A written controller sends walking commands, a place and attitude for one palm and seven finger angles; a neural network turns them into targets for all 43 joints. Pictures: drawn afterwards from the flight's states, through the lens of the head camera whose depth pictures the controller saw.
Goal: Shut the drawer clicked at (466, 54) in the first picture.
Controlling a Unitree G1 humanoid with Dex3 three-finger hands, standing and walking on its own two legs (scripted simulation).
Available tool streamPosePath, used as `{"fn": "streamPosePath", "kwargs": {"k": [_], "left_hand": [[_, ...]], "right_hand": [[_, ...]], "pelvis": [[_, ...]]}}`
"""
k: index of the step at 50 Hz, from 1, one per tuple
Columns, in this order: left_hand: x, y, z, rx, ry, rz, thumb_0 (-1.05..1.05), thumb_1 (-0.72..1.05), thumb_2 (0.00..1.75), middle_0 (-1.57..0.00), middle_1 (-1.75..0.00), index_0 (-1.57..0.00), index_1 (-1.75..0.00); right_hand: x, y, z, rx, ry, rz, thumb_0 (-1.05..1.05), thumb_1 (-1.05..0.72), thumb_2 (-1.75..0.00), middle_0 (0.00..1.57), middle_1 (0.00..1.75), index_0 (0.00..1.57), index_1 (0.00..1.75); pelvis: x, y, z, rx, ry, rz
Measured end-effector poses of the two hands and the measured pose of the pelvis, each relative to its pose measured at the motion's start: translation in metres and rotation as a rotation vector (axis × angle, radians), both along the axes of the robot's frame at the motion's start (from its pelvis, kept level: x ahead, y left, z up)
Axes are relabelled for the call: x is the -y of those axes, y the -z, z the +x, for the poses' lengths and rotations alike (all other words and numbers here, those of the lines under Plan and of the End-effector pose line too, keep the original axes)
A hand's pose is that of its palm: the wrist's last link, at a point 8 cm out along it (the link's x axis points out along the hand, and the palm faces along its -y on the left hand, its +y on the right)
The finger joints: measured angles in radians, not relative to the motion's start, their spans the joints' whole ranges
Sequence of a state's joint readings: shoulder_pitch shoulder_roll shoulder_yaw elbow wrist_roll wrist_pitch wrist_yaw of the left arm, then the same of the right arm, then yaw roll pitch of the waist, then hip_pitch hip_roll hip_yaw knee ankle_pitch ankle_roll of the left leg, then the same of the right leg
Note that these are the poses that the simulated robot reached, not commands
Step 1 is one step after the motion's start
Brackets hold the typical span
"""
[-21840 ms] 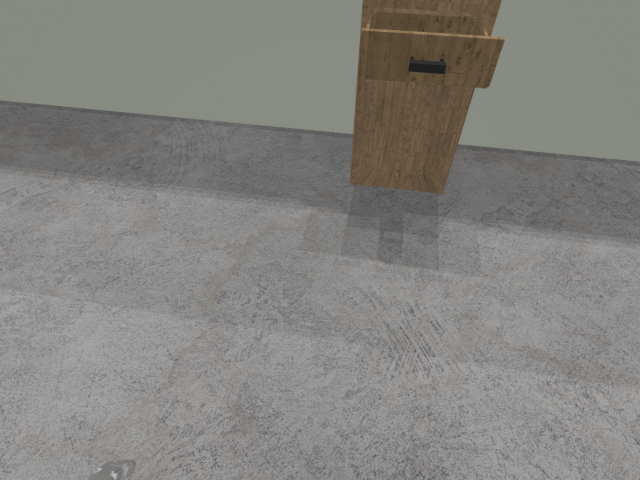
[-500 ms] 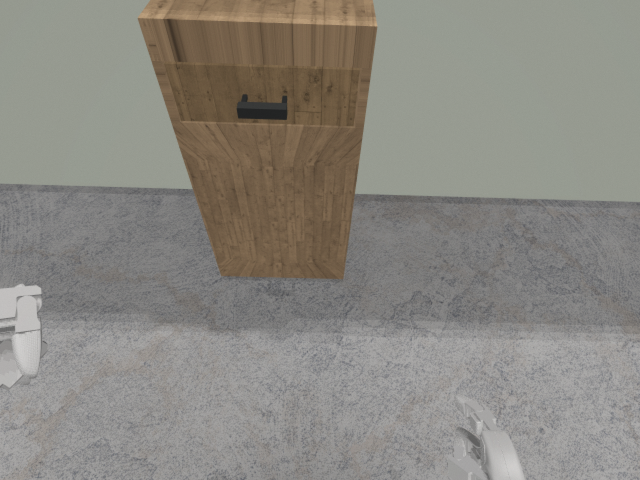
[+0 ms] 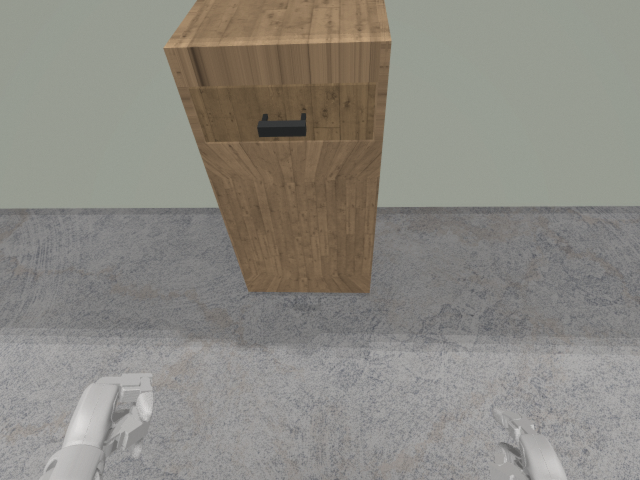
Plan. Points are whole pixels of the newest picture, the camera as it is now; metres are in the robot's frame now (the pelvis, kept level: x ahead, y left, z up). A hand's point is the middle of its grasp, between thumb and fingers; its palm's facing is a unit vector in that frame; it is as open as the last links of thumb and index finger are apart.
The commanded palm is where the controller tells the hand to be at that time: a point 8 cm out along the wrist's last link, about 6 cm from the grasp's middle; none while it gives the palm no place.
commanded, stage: let the arm hang, fingers relaxed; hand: left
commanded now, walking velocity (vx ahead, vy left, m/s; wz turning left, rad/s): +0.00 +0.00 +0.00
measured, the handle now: (283, 123) +0.83 +0.14 -0.01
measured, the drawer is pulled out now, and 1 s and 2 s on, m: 0.00 0.00 0.00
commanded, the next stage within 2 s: look to check the result in 0.96 s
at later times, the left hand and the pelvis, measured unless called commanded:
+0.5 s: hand out of the picture -0.04 +0.20 -0.16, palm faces +0.02 -0.97 -0.24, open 5.9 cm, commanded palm none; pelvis -0.01 +0.00 +0.01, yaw +0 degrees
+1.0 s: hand out of the picture -0.01 +0.16 -0.17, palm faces +0.03 -0.99 -0.17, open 7.3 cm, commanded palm none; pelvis -0.01 -0.01 +0.01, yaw -1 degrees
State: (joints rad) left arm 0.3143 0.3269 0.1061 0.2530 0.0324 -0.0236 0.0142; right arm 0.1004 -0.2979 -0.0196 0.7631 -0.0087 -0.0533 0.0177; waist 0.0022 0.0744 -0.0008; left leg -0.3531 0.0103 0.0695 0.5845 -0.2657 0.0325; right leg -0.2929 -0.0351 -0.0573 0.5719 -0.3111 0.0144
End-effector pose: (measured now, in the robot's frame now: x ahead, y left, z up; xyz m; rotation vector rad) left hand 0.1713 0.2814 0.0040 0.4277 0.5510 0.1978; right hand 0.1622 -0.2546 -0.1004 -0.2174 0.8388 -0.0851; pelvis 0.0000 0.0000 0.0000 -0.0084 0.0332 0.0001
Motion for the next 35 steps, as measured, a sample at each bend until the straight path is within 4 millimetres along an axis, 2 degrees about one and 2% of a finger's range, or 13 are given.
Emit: {"fn": "streamPosePath", "kwargs": {"k": [3,5,7,10,13,18,21,25,30,35], "left_hand": [[0.020,0.071,-0.037,-0.297,-0.039,-0.114,0.01,0.90,0.90,-1.27,-1.47,-1.27,-1.46],[0.038,0.104,-0.066,-0.442,-0.056,-0.190,0.01,0.91,0.90,-1.20,-1.40,-1.20,-1.40],[0.054,0.127,-0.096,-0.555,-0.080,-0.241,0.01,0.91,0.90,-1.14,-1.34,-1.14,-1.33],[0.048,0.140,-0.134,-0.662,-0.156,-0.255,0.01,0.90,0.90,-1.03,-1.27,-1.03,-1.21],[0.041,0.142,-0.166,-0.745,-0.207,-0.261,0.01,0.90,0.90,-0.92,-1.14,-0.92,-1.09],[0.035,0.135,-0.204,-0.852,-0.256,-0.249,0.01,0.90,0.90,-0.72,-0.91,-0.72,-0.88],[0.034,0.132,-0.215,-0.883,-0.271,-0.243,0.01,0.91,0.90,-0.61,-0.77,-0.61,-0.75],[0.038,0.130,-0.216,-0.887,-0.275,-0.244,0.01,0.91,0.90,-0.45,-0.59,-0.45,-0.58],[0.048,0.133,-0.204,-0.856,-0.259,-0.264,0.00,0.91,0.90,-0.31,-0.43,-0.31,-0.42],[0.062,0.137,-0.188,-0.821,-0.232,-0.293,0.00,0.91,0.90,-0.24,-0.35,-0.24,-0.34]], "right_hand": [[0.002,0.008,-0.025,-0.090,0.023,-0.011,0.00,-0.90,-0.90,0.20,0.30,0.20,0.30],[0.003,0.011,-0.047,-0.166,0.037,-0.027,0.00,-0.91,-0.90,0.20,0.30,0.20,0.30],[0.003,0.012,-0.072,-0.251,0.050,-0.043,0.00,-0.91,-0.90,0.20,0.30,0.20,0.30],[0.001,0.015,-0.107,-0.378,0.068,-0.054,0.00,-0.91,-0.90,0.20,0.30,0.20,0.30],[-0.003,0.019,-0.136,-0.480,0.085,-0.050,0.00,-0.91,-0.90,0.20,0.30,0.20,0.30],[-0.017,0.027,-0.166,-0.566,0.114,-0.011,0.00,-0.91,-0.90,0.20,0.30,0.20,0.30],[-0.026,0.032,-0.175,-0.583,0.124,0.019,0.00,-0.91,-0.90,0.20,0.30,0.20,0.30],[-0.038,0.037,-0.181,-0.587,0.133,0.053,0.00,-0.91,-0.90,0.20,0.30,0.20,0.30],[-0.047,0.039,-0.184,-0.585,0.141,0.075,0.00,-0.91,-0.90,0.20,0.30,0.20,0.30],[-0.048,0.039,-0.187,-0.579,0.158,0.081,0.00,-0.91,-0.90,0.20,0.30,0.20,0.30]], "pelvis": [[0.001,0.001,-0.002,0.013,0.005,0.008],[0.003,0.000,-0.003,0.024,0.004,0.011],[0.005,-0.001,-0.004,0.032,0.002,0.009],[0.008,-0.004,-0.007,0.039,-0.007,0.000],[0.007,-0.007,-0.008,0.040,-0.013,-0.008],[0.003,-0.010,-0.009,0.044,-0.011,-0.010],[0.000,-0.011,-0.010,0.047,-0.007,-0.007],[-0.002,-0.011,-0.010,0.050,-0.002,-0.001],[-0.002,-0.012,-0.009,0.056,0.002,0.004],[-0.001,-0.012,-0.008,0.060,0.007,0.007]]}}
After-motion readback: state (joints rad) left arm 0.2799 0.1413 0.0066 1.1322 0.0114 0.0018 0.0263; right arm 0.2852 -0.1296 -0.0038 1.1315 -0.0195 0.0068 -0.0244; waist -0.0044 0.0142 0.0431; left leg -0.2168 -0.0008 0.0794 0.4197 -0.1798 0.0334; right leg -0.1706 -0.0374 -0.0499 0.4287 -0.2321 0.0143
